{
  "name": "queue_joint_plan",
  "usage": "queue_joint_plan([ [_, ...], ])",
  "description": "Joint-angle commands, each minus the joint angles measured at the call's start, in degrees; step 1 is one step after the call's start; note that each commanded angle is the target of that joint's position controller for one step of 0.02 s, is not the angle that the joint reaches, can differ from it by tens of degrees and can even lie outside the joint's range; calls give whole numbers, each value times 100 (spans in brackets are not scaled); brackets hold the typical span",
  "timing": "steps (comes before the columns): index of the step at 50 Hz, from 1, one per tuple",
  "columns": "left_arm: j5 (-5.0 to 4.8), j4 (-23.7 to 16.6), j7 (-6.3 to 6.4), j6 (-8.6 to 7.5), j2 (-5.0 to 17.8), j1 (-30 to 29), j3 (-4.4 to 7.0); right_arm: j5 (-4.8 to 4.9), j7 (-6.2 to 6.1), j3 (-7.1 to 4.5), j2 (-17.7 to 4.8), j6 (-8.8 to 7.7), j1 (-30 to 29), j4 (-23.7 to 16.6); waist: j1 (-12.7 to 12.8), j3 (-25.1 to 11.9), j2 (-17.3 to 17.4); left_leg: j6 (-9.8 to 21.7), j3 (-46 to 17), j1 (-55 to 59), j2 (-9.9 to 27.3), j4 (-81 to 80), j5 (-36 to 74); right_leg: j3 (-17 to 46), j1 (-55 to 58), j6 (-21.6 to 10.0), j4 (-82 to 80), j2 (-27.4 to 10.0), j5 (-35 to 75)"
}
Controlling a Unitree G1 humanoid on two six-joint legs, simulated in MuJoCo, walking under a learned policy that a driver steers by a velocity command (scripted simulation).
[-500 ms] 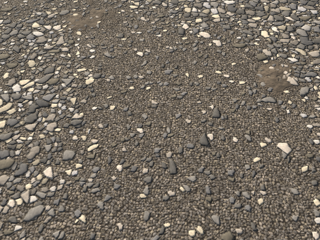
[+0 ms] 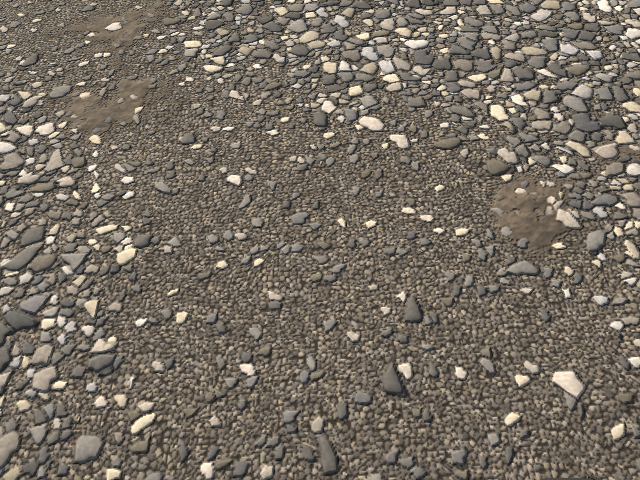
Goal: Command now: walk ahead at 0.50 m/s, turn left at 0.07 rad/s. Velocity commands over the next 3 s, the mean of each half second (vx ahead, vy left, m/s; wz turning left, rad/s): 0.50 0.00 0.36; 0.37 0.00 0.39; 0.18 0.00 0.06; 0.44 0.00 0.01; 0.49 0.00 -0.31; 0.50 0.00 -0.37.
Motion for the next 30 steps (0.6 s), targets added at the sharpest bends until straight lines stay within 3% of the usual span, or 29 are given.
queue_joint_plan([
  [1, 76, -145, 44, -79, 945, -46, 166, 45, -104, -249, -772, -135, 853, -43, -710, -472, -643, 421, 191, 1387, -497, -383, -516, 49, 12, -177, 1636, -1601, 6469],
  [2, 54, -169, 40, -82, 932, -137, 151, -7, -159, -312, -876, -175, 1765, 236, -1146, -915, -469, 613, -20, 2568, -327, -649, -259, -181, -518, -86, 2781, -1427, 5935],
  [3, -53, -367, 18, -116, 640, 11, 63, -129, -219, -441, -1362, -185, 2597, 376, -1296, -1580, 283, 1095, -1813, 4076, 954, -681, -632, -505, -1910, 90, 4614, -967, 3902],
  [4, -95, -352, -47, -122, 429, 515, 53, -78, -143, -529, -1636, -127, 2518, 469, -871, -1834, 1388, 1893, -4448, 4905, 1995, -1391, -311, -608, -3672, 281, 6241, 52, -848],
  [5, 97, -427, -40, -122, 729, 37, 81, 126, -60, -454, -1244, -83, 1922, 391, -701, -1130, 463, 1728, -4410, 4299, 1719, -1680, -1143, -73, -4226, 173, 6469, -414, -532],
  [6, 85, -564, -81, -162, 745, -449, 79, 146, -36, -389, -956, -69, 1445, 281, -617, -447, 88, 1607, -3540, 3472, 1545, -1810, -1147, -115, -4339, 200, 6224, -689, 11],
  [7, 81, -659, -111, -184, 669, -712, 54, 96, -32, -340, -776, -77, 1282, 274, -538, -162, -137, 1467, -3061, 2948, 1261, -1960, -662, -166, -4230, 239, 5881, -870, 255],
  [8, 114, -722, -131, -141, 628, -767, 45, 102, -60, -313, -715, -98, 1322, 339, -420, -27, -106, 1360, -2710, 2599, 1036, -2026, -117, -189, -4078, 321, 5619, -976, 313],
  [9, 145, -749, -147, -63, 553, -687, 17, 118, -84, -297, -690, -126, 1366, 412, -296, -92, 24, 1288, -2441, 2370, 861, -2093, 218, -210, -3838, 427, 5383, -1047, 340],
  [12, 160, -894, -173, 80, 443, -852, -33, 161, -111, -365, -908, -197, 1651, 504, -269, -162, 123, 1347, -2084, 2073, 651, -2225, 589, -399, -3804, 705, 4819, -1091, 375],
  [16, 127, -1312, -188, 121, 402, -1935, -84, 161, -126, -411, -968, -151, 2046, 537, -565, 91, 158, 1203, -2029, 2016, 443, -2405, 341, -539, -4211, 971, 3615, -1146, 1250],
  [20, 63, -1586, -215, 93, 373, -2639, -136, 135, -146, -458, -1015, -117, 2431, 542, -871, -12, 219, 1032, -2110, 2491, 382, -2099, 720, -527, -4222, 1003, 2762, -993, 1811],
  [23, 19, -1777, -207, 37, 426, -2956, -155, 69, -182, -484, -1064, -89, 2539, 487, -956, -64, 282, 966, -2306, 2805, 472, -1705, 1282, -485, -4059, 938, 2327, -840, 1670],
  [25, 4, -1782, -186, -17, 558, -2711, -124, 43, -224, -520, -1154, -83, 2323, 368, -756, -132, 350, 799, -2499, 2748, 533, -1412, 1421, -386, -3459, 825, 1915, -760, 1371],
  [27, -3, -1541, -110, -94, 753, -1819, -38, 56, -213, -553, -1259, -104, 1990, 237, -302, -433, 276, 584, -2541, 2400, 352, -667, 1749, -451, -2098, 647, 1400, -569, 1113],
  [28, 75, -1404, -30, -177, 1016, -1155, 55, 116, -161, -514, -1111, -153, 1980, 202, 4, -881, -130, 434, -2235, 2028, -33, 406, 1457, -81, -1028, 447, 1125, -995, 1007],
  [29, 219, -1407, 77, -184, 1502, -323, 167, 266, -138, -389, -640, -194, 2071, -21, 258, -1782, -946, 246, -1545, 1103, -481, 2033, -127, 1455, 373, 95, 881, -2474, -281],
  [30, 202, -1376, 62, -67, 1820, -469, 262, 269, -146, -355, -536, -153, 2600, -178, -170, -1930, -2054, 195, -991, -251, -1019, 3002, -2931, 3688, 784, -422, 242, -3336, -562],
])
